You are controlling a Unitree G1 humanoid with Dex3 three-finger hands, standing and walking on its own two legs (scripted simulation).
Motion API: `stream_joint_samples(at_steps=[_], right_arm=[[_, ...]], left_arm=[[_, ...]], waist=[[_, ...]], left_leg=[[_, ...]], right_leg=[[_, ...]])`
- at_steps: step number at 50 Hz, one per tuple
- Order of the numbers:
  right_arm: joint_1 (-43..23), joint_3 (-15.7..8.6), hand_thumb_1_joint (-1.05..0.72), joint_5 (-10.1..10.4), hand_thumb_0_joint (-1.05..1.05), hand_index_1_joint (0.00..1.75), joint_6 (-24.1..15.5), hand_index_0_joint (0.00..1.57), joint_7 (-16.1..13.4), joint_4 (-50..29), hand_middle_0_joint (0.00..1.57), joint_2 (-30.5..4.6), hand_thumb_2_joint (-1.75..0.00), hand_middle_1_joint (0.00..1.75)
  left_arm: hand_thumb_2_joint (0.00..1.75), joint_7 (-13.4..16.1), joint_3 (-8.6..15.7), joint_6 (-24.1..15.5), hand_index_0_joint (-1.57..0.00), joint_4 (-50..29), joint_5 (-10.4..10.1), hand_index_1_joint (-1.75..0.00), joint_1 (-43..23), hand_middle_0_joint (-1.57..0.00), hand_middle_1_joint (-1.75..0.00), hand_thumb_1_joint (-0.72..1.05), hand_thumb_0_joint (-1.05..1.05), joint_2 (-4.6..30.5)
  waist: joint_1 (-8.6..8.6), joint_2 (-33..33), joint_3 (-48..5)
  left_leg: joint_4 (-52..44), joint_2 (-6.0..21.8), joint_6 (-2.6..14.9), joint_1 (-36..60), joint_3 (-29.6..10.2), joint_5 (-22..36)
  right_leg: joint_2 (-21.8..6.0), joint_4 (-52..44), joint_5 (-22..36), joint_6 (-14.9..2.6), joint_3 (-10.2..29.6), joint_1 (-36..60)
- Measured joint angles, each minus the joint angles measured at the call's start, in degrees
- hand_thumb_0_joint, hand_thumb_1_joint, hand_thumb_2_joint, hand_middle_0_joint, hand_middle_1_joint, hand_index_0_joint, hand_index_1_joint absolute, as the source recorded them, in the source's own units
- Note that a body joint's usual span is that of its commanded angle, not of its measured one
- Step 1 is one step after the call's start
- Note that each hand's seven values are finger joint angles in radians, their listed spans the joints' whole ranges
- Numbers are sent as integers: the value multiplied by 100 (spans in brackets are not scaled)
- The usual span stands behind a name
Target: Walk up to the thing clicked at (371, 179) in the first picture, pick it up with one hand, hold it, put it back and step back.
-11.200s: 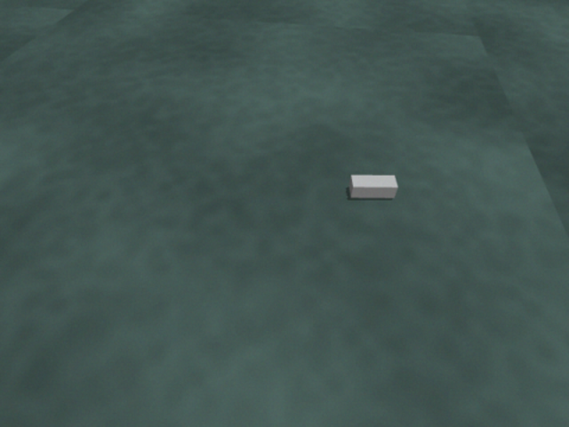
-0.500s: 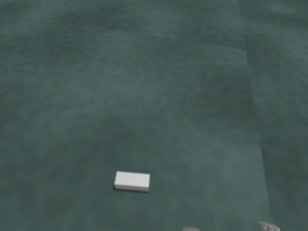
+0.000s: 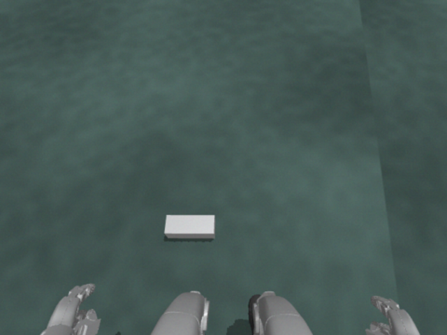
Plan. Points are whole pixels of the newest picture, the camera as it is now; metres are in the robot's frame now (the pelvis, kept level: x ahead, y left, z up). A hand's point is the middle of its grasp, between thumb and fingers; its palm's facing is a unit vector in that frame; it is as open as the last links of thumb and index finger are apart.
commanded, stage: walk up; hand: left
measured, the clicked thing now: (190, 226) +0.50 +0.19 -0.72
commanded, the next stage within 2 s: stand in 0.72 s
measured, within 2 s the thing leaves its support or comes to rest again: neither
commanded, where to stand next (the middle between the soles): +0.10 +0.02 m, yaw -1 degrees
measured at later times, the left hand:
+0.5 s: hand out of the picture +0.00 +0.26 -0.14, palm faces +0.02 -0.92 -0.39, open 7.4 cm
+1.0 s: hand out of the picture +0.07 +0.29 -0.15, palm faces -0.03 -0.94 -0.33, open 7.3 cm
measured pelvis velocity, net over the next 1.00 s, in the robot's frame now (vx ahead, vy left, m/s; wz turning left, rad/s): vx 0.01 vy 0.05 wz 0.01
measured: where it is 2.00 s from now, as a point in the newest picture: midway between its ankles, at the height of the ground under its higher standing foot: outside the picture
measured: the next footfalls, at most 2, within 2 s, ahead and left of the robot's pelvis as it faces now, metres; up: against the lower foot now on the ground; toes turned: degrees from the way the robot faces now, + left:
left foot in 0.14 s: -0.01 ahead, +0.11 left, +0.00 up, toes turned +3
right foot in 0.36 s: +0.05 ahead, -0.09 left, +0.00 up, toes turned +1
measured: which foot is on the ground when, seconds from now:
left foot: up 0.00-0.12, down 0.14-0.42, up 0.44-0.68, down 0.70-1.00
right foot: down 0.00-0.18, up 0.20-0.34, down 0.36-1.00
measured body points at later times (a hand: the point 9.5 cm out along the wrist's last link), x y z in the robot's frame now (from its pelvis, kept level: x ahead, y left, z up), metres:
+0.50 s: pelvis -0.01 -0.01 +0.01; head +0.00 -0.02 +0.45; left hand +0.00 +0.31 -0.11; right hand +0.07 -0.33 -0.11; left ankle -0.04 +0.10 -0.69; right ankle +0.02 -0.14 -0.72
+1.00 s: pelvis +0.01 +0.05 +0.01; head +0.01 +0.05 +0.46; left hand +0.07 +0.34 -0.12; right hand +0.09 -0.25 -0.12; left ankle +0.07 +0.17 -0.72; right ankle +0.01 -0.09 -0.72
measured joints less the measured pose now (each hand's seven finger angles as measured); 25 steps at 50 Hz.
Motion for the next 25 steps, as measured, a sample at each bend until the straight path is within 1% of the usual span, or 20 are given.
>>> stream_joint_samples(at_steps=[1,3,5,6,7,8,9,10,11,12,13,15,17,18,20,21,22,23,25], right_arm=[[85,12,-90,-12,0,30,-26,21,-5,19,21,-14,-89,29],[291,34,-90,-57,0,30,-87,21,-3,108,21,-60,-89,29],[526,31,-90,-124,0,30,-142,21,15,256,21,-98,-89,29],[642,25,-90,-165,0,30,-171,21,28,342,21,-107,-89,29],[728,13,-90,-212,0,30,-202,21,39,443,21,-84,-89,29],[773,5,-90,-273,0,30,-217,21,47,556,21,-2,-89,29],[856,14,-90,-348,0,30,-224,21,65,622,21,51,-89,29],[953,35,-90,-394,0,30,-228,21,98,661,21,57,-89,29],[1027,47,-90,-411,0,30,-239,21,132,697,21,44,-89,29],[1069,51,-90,-422,1,30,-257,21,154,735,21,38,-89,29],[1080,65,-90,-434,1,30,-280,21,166,770,21,43,-89,30],[1045,85,-90,-438,1,30,-345,21,198,777,21,63,-89,30],[949,74,-90,-434,1,30,-375,21,261,715,21,57,-89,30],[887,58,-90,-437,1,30,-353,21,297,664,21,39,-89,30],[764,-10,-90,-433,1,30,-260,21,351,535,21,-50,-89,30],[763,-43,-90,-423,1,30,-211,21,368,462,21,-102,-89,30],[778,-68,-90,-425,1,30,-158,21,380,408,21,-139,-89,30],[783,-90,-90,-441,1,30,-104,21,393,377,21,-166,-89,30],[773,-131,-90,-446,1,30,-52,21,439,336,21,-234,-89,29]], left_arm=[[90,2,10,13,-21,-46,29,-30,-37,-20,-30,90,0,-14],[90,-10,15,16,-21,-125,72,-30,-73,-20,-30,90,0,-59],[90,-48,1,7,-21,-174,85,-30,-71,-20,-30,90,0,-101],[90,-71,-11,4,-21,-178,62,-30,-57,-20,-30,90,0,-106],[90,-91,-19,3,-21,-158,22,-30,-40,-20,-30,90,0,-82],[90,-94,-8,9,-21,-93,-19,-30,-1,-20,-30,90,0,-29],[90,-90,3,20,-21,7,-65,-30,95,-20,-30,90,0,-16],[90,-85,4,23,-21,143,-93,-30,221,-20,-30,90,0,-39],[90,-94,-1,22,-21,298,-105,-30,331,-20,-30,90,0,-61],[90,-122,-5,14,-21,441,-118,-30,414,-20,-30,90,0,-63],[90,-153,2,-7,-21,555,-136,-30,488,-20,-30,90,0,-44],[90,-182,28,-76,-21,735,-170,-30,638,-20,-30,90,0,9],[90,-186,39,-155,-21,918,-164,-30,776,-20,-30,90,0,53],[90,-170,43,-201,-21,1010,-154,-30,842,-20,-30,90,0,60],[90,-110,26,-305,-21,1169,-131,-30,925,-20,-30,90,0,-11],[90,-85,11,-375,-21,1198,-113,-30,982,-20,-30,90,0,-49],[90,-65,8,-454,-21,1194,-94,-30,1058,-20,-30,90,0,-67],[90,-48,10,-518,-21,1174,-77,-30,1134,-20,-30,90,0,-68],[89,-20,16,-597,-21,1124,-63,-30,1258,-20,-30,90,0,-50]], waist=[[8,-4,-62],[1,34,-226],[-43,78,-418],[-72,74,-510],[-92,-6,-566],[-66,-222,-577],[-44,-359,-664],[-84,-366,-815],[-164,-308,-939],[-225,-259,-997],[-232,-249,-1018],[-156,-280,-1032],[-109,-268,-1007],[-90,-227,-986],[-138,57,-843],[-169,215,-819],[-165,305,-852],[-123,334,-890],[-11,355,-902]], left_leg=[[-65,-6,-17,76,-6,96],[-637,80,-52,376,73,213],[-1589,194,-66,792,203,223],[-2179,225,-57,1040,266,315],[-2701,197,4,1268,315,753],[-2904,83,65,1434,406,1041],[-3017,25,98,1543,476,1134],[-3065,54,129,1572,467,1152],[-3092,125,175,1583,403,1141],[-3152,192,196,1624,337,1161],[-3250,245,165,1679,317,1229],[-3413,319,70,1734,384,1338],[-3388,394,26,1701,456,1317],[-3301,453,7,1661,491,1262],[-3027,667,4,1607,408,1103],[-2839,737,77,1534,295,967],[-2522,714,130,1374,194,701],[-2128,620,153,1174,132,474],[-1534,472,189,818,99,308]], right_leg=[[7,-29,42,-1,-7,-35],[44,-59,90,-8,-81,-80],[69,-28,75,-26,-226,-94],[65,31,44,-20,-300,-101],[23,129,-2,7,-324,-100],[-71,239,-86,36,-222,-66],[-78,345,-381,84,-98,-50],[2,451,-787,135,-26,-52],[90,593,-1054,164,3,-34],[140,695,-1130,181,33,36],[161,696,-1092,186,109,135],[115,492,-982,182,242,339],[17,61,-977,203,193,636],[13,-212,-861,228,149,795],[165,-539,-276,277,-8,994],[239,-596,-213,292,-105,1049],[261,-578,-243,292,-161,1030],[234,-541,-297,258,-169,994],[138,-548,-349,166,-132,996]])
